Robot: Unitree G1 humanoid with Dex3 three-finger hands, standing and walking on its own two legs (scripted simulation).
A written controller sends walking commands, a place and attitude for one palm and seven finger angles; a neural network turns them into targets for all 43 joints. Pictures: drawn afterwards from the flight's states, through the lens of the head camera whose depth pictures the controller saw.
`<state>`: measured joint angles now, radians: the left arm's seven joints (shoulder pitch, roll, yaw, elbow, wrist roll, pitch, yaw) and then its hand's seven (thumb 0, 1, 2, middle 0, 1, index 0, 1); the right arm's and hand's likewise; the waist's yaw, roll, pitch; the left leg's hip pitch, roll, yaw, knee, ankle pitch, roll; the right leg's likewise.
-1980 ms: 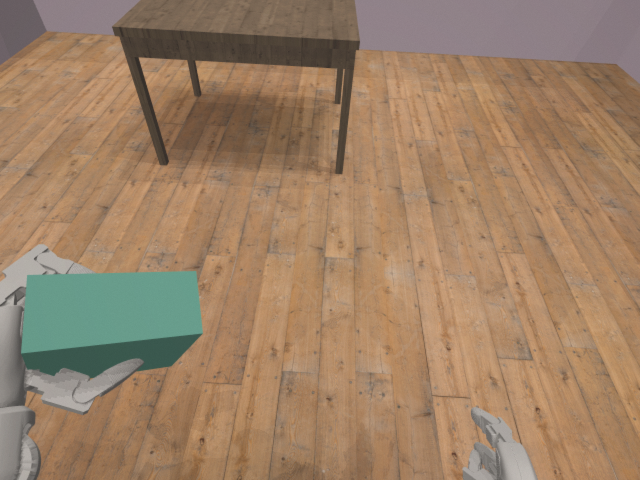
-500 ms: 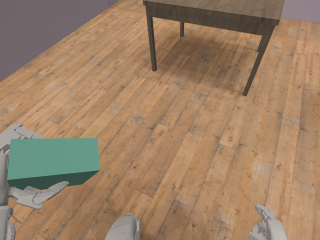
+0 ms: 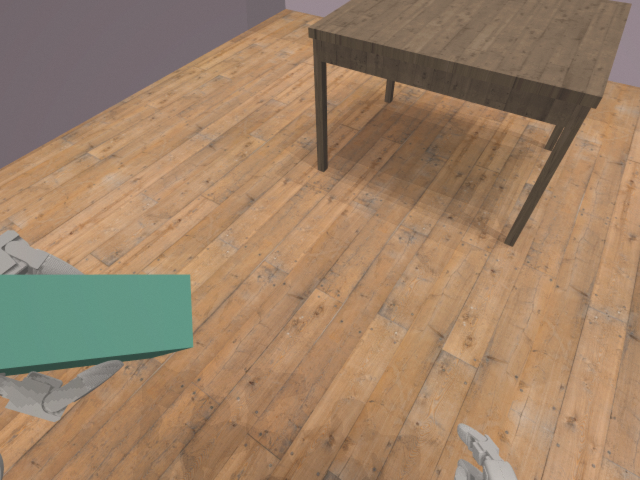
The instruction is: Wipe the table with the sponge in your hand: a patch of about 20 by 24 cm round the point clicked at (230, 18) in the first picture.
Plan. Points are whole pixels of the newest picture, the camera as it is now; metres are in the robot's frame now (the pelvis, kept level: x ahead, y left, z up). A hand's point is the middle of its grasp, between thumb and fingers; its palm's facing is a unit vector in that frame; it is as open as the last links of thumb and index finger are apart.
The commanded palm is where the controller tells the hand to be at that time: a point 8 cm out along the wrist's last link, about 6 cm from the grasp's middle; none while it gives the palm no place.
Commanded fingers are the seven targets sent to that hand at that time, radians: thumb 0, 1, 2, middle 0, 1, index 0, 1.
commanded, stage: walk to a spot facing it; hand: left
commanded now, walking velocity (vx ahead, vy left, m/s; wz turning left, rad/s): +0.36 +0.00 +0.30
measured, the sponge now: (119, 324) +0.21 +0.20 +0.17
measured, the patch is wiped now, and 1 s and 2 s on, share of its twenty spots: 0.00 0.00 0.00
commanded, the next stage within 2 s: none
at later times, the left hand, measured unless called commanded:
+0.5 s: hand (132, 213) +0.34 +0.23 +0.18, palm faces +0.53 -0.74 -0.41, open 10.1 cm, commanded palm +0.27 +0.26 +0.19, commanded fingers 0.00 0.10 1.30 -1.20 -1.60 -1.20 -1.60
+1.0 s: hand (193, 164) +0.43 +0.19 +0.18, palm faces +0.59 -0.67 -0.44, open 10.1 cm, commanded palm +0.36 +0.23 +0.19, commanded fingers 0.00 0.10 1.30 -1.20 -1.60 -1.20 -1.60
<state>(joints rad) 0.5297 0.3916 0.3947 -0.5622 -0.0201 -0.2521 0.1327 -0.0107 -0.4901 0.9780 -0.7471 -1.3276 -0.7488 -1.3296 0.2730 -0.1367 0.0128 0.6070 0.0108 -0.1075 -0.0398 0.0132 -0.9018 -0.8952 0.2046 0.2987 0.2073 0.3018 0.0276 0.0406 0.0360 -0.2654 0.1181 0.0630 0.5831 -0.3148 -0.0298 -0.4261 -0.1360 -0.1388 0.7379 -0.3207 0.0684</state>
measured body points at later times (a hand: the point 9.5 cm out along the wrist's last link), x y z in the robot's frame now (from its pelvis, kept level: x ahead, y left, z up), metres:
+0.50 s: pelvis +0.15 -0.04 -0.01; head +0.17 -0.03 +0.44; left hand +0.30 +0.27 +0.20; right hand +0.36 -0.25 -0.08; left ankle +0.18 +0.09 -0.73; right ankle +0.08 -0.15 -0.66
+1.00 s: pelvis +0.28 -0.09 +0.01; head +0.31 -0.10 +0.46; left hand +0.39 +0.23 +0.20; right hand +0.51 -0.30 -0.09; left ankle +0.29 +0.06 -0.65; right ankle +0.30 -0.18 -0.73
